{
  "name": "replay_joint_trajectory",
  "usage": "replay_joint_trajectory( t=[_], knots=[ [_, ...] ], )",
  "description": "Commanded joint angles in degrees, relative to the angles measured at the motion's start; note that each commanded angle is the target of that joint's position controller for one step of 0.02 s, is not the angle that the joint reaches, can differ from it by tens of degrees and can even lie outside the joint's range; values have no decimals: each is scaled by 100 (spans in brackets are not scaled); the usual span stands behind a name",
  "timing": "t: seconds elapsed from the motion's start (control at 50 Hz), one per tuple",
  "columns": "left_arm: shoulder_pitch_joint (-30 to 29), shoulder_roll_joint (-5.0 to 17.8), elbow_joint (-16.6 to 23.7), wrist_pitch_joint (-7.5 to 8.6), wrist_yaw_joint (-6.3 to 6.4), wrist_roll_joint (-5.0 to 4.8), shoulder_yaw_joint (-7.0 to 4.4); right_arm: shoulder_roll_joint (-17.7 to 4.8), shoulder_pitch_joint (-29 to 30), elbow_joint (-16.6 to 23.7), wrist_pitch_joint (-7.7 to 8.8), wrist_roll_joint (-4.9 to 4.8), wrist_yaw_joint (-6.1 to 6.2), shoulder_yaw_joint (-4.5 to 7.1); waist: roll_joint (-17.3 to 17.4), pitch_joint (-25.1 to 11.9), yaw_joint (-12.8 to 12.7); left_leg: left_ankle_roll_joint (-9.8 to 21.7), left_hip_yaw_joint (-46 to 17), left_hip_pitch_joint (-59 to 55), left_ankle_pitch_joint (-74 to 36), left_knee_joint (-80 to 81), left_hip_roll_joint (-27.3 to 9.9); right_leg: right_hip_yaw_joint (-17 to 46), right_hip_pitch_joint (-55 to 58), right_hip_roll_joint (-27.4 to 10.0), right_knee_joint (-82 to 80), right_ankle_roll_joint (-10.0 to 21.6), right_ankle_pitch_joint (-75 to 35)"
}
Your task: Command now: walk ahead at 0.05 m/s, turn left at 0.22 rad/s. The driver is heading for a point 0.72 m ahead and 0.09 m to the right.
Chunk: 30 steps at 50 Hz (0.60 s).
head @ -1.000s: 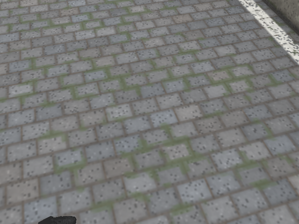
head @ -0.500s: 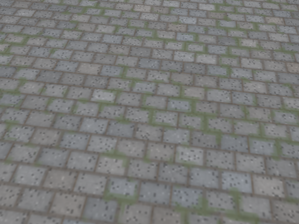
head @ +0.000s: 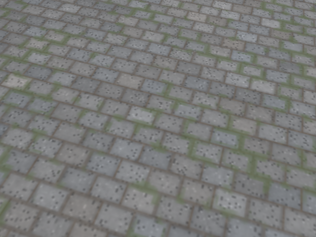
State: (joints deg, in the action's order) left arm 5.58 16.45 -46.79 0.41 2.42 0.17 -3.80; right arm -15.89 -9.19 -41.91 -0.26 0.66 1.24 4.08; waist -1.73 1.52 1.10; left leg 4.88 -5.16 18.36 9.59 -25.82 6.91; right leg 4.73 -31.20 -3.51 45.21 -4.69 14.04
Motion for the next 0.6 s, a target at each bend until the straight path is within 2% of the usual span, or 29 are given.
replay_joint_trajectory(
  t=[0.02, 0.06, 0.08, 0.1, 0.12, 0.14, 0.16, 0.2, 0.26, 0.3, 0.4, 0.6],
  knots=[
    [-89, 526, 357, 114, -38, -16, -108, -714, 0, 287, 27, 38, -8, 113, 927, -686, 25, 843, -1260, -440, -1098, 466, -1565, -144, 727, 82, -527, 58, 199],
    [109, 432, 305, 185, -103, -3, -81, -576, 59, 267, 7, -16, -23, 24, 855, -692, -172, 669, -1274, -473, -1393, 126, -1474, -275, 1321, 175, -1575, 217, -240],
    [216, 461, 275, 226, -138, 52, -69, -499, -59, 230, 13, -35, -21, -16, 722, -681, -239, 437, -1242, -362, -1276, 3, -1321, -166, 1811, 69, -2234, 345, -1161],
    [339, 778, 286, 251, -133, 135, -116, -379, -271, 237, 51, 53, -13, -64, 277, -848, -121, 129, -1005, -149, -713, -371, -1018, 376, 2378, -556, -2226, 566, -2450],
    [183, 1130, 307, 222, -111, 152, -179, -377, -739, 200, 101, 74, -39, -36, -703, -894, 307, -128, -437, 330, 697, -777, -423, 870, 2726, -1156, -2009, 1096, -3521],
    [105, 700, 232, 187, -119, 133, -91, -414, -558, 227, 111, 81, -41, -45, -1099, -948, 220, -336, -158, 106, 1063, -703, -472, 1186, 2326, -1353, -2167, 1493, -2774],
    [-33, 475, 267, 180, -145, 99, -29, -543, -314, 243, 89, 68, -45, -18, -926, -849, 140, -384, -145, -200, 786, -546, -577, 1034, 2078, -1088, -2235, 1364, -2144],
    [-68, 568, 286, 191, -183, 68, -38, -550, -57, 251, -47, 51, -49, 9, -591, -631, -1, -298, -208, -419, 37, -352, -593, 455, 1801, -528, -2121, 877, -1178],
    [103, 581, 204, 233, -175, 60, -39, -488, -52, 234, -91, 9, -77, -2, -160, -460, -108, -86, -420, -427, -378, -173, -716, 19, 1800, -159, -1867, 575, -846],
    [168, 499, 173, 215, -149, 40, -12, -444, -54, 200, -41, 14, -79, -8, 8, -478, -163, -67, -485, -369, -552, -142, -760, -49, 1964, -104, -1730, 571, -1091],
    [139, 476, 107, 151, -126, 30, 6, -390, -90, 97, 22, 7, -61, -11, 264, -453, -198, -140, -510, -372, -671, -110, -777, -80, 2115, -48, -1655, 598, -1166],
    [97, 441, -225, 120, -144, 23, 38, -406, -176, -173, 45, -8, 5, -8, 229, -291, -176, -204, -485, -533, -643, -29, -792, -109, 2118, 36, -1813, 559, -967]
  ],
)
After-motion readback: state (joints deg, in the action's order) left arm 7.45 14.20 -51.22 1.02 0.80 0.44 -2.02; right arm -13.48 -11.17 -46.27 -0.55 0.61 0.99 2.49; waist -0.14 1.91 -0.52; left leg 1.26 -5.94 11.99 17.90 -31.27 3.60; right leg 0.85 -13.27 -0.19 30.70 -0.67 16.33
